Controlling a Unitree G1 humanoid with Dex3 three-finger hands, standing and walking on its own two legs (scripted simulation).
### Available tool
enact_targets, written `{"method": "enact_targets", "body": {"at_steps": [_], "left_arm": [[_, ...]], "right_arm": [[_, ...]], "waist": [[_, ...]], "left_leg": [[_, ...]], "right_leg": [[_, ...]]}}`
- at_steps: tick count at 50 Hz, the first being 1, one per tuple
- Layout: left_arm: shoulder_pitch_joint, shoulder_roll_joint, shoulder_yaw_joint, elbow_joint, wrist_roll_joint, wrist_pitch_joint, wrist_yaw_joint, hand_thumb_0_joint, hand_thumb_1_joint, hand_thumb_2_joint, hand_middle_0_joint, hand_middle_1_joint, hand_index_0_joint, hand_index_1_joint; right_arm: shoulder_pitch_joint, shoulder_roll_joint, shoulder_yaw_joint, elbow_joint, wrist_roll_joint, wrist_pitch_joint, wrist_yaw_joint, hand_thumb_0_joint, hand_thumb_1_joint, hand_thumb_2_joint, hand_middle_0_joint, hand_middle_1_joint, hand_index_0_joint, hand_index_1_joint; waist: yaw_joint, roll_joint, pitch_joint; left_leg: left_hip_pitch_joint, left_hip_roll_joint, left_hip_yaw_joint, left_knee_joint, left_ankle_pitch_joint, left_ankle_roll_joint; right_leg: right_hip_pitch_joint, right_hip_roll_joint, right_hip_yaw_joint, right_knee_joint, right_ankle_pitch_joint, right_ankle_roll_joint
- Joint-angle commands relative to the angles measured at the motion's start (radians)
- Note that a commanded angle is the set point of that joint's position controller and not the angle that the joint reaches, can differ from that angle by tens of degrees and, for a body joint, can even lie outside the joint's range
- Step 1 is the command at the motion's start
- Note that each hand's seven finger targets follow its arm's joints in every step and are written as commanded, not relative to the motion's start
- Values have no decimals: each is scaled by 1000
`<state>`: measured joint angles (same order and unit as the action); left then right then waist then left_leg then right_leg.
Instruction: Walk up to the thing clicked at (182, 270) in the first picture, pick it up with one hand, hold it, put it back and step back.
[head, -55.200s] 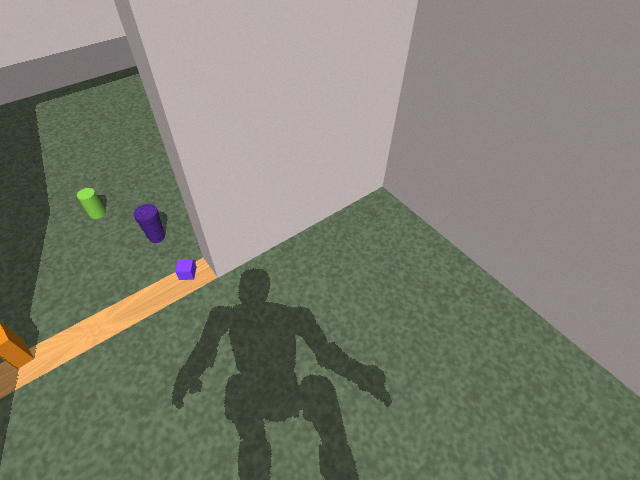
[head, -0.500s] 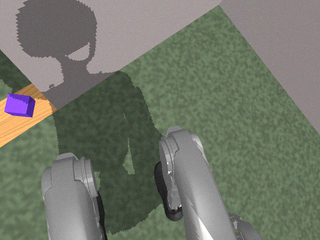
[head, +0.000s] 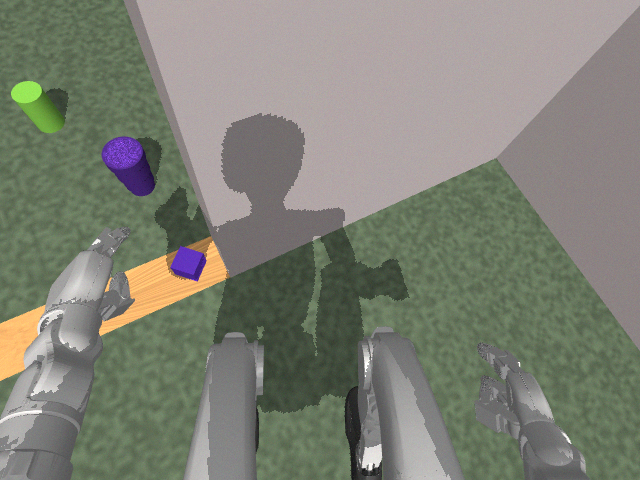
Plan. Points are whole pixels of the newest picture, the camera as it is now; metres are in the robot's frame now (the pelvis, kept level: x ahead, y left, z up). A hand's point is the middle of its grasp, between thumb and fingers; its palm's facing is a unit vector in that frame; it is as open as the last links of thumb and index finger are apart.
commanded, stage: home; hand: left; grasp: from above
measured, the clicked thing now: (189, 264) +0.51 +0.26 -0.49
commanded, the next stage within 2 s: none
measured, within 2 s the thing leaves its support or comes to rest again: neither
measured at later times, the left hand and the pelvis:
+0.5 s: hand (92, 354) +0.25 +0.19 +0.10, palm faces +0.10 -0.97 -0.23, open 7.4 cm; pelvis +0.05 -0.01 +0.17, yaw +2 degrees
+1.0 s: hand (67, 390) +0.22 +0.18 +0.15, palm faces +0.11 -0.97 -0.20, open 7.4 cm; pelvis +0.07 -0.01 +0.20, yaw +3 degrees
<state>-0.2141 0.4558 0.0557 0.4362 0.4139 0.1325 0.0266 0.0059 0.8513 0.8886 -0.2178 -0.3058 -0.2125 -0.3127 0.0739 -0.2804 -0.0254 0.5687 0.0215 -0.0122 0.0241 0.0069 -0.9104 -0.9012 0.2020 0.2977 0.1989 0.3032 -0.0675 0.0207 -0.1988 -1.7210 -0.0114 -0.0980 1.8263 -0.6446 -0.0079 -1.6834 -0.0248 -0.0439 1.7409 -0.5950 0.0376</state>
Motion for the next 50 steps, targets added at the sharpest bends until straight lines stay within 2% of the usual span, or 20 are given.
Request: {"method": "enact_targets", "body": {"at_steps": [1,3,6,7,9,10,11,13,14,17,19,20,23,28,32,40,47,50], "left_arm": [[-57,99,35,-288,-137,34,31,0,900,900,-200,-299,-200,-299],[-10,79,34,-345,-197,61,38,0,900,900,-200,-299,-200,-299],[69,79,63,-394,-263,95,55,0,900,900,-200,-300,-200,-300],[105,55,51,-399,-277,106,59,0,900,900,-200,-300,-200,-300],[150,43,64,-422,-308,126,71,0,900,900,-200,-300,-200,-300],[180,21,56,-428,-322,137,74,0,900,900,-200,-301,-200,-300],[208,14,66,-432,-338,149,76,0,900,900,-200,-301,-200,-300],[267,-22,61,-465,-365,171,76,0,900,900,-200,-300,-200,-300],[300,-28,74,-478,-383,185,76,0,900,900,-200,-301,-200,-300],[396,-80,60,-527,-427,222,71,0,900,900,-200,-301,-200,-300],[456,-97,57,-562,-449,245,66,0,900,900,-200,-301,-200,-300],[481,-101,65,-576,-459,254,65,0,900,900,-200,-301,-200,-301],[555,-126,54,-631,-480,277,56,0,900,900,-200,-301,-200,-300],[649,-137,41,-729,-480,290,41,0,900,900,-200,-301,-200,-300],[690,-142,38,-768,-474,286,26,0,900,900,-200,-300,-200,-300],[678,-139,29,-757,-460,274,-1,0,900,900,-200,-300,-200,-300],[682,-125,40,-765,-455,266,-5,0,900,900,-200,-300,-200,-299],[691,-130,37,-767,-452,266,1,0,900,900,-200,-300,-200,-300]], "right_arm": [[73,-141,-42,-108,11,-59,-36,0,-900,-900,200,300,200,300],[62,-123,-34,-119,12,-76,-51,0,-900,-900,200,300,200,300],[52,-107,-19,-129,16,-96,-75,0,-901,-900,200,299,200,299],[55,-99,-17,-128,18,-102,-83,0,-900,-900,200,300,200,300],[71,-87,-8,-136,18,-113,-95,0,-901,-900,200,299,200,299],[78,-79,0,-137,20,-118,-101,0,-901,-899,200,299,200,299],[83,-78,4,-136,19,-122,-108,0,-901,-899,200,299,200,299],[98,-71,8,-143,19,-133,-124,0,-901,-899,200,299,200,299],[104,-68,13,-148,21,-137,-132,0,-901,-899,200,299,200,299],[122,-62,21,-153,17,-156,-156,0,-901,-899,200,299,200,299],[137,-59,25,-167,17,-166,-171,0,-901,-899,200,299,200,299],[143,-58,23,-174,16,-171,-178,0,-901,-899,199,299,200,299],[159,-48,27,-189,13,-188,-193,0,-901,-899,200,299,200,299],[168,-42,24,-212,6,-221,-214,0,-901,-899,200,299,200,299],[166,-39,20,-227,1,-244,-222,0,-901,-899,200,299,200,299],[160,-53,8,-212,-12,-280,-225,0,-900,-900,200,300,200,300],[145,-56,9,-198,-17,-294,-220,0,-900,-900,200,300,200,300],[147,-55,9,-198,-15,-294,-219,0,-900,-900,200,300,200,300]], "waist": [[-25,122,-422],[-38,100,-418],[-29,98,-387],[-32,95,-370],[-31,85,-360],[-31,73,-340],[-19,84,-317],[-19,89,-310],[-8,82,-307],[-6,89,-267],[-3,81,-227],[2,71,-208],[8,66,-140],[14,58,-70],[17,24,-13],[6,3,-9],[29,67,-25],[25,54,-55]], "left_leg": [[518,13,-14,-436,-9,29],[541,6,19,-448,29,35],[602,2,28,-506,55,36],[626,4,31,-520,100,33],[677,4,31,-558,146,34],[696,5,24,-585,162,32],[724,6,18,-618,162,29],[790,11,7,-670,199,24],[822,11,7,-692,214,23],[892,14,6,-760,285,15],[935,12,5,-808,301,13],[949,12,9,-827,293,14],[996,14,5,-899,271,13],[1050,11,20,-965,281,14],[1055,3,32,-995,243,23],[1087,0,47,-991,289,26],[1115,3,43,-1003,323,15],[1128,2,47,-993,368,15]], "right_leg": [[368,30,-10,-331,28,-59],[458,33,9,-397,47,-57],[561,31,27,-469,68,-55],[588,33,28,-486,105,-55],[658,32,33,-533,150,-55],[684,31,30,-554,162,-54],[700,31,31,-576,161,-56],[753,33,24,-616,193,-55],[788,33,23,-640,205,-56],[860,39,11,-695,261,-55],[912,40,4,-747,277,-52],[931,41,6,-774,270,-51],[981,44,-4,-842,257,-46],[1026,52,-16,-917,254,-43],[1050,51,-20,-968,214,-39],[1065,49,-25,-970,247,-35],[1083,50,-28,-955,278,-39],[1101,50,-26,-945,320,-40]]}}
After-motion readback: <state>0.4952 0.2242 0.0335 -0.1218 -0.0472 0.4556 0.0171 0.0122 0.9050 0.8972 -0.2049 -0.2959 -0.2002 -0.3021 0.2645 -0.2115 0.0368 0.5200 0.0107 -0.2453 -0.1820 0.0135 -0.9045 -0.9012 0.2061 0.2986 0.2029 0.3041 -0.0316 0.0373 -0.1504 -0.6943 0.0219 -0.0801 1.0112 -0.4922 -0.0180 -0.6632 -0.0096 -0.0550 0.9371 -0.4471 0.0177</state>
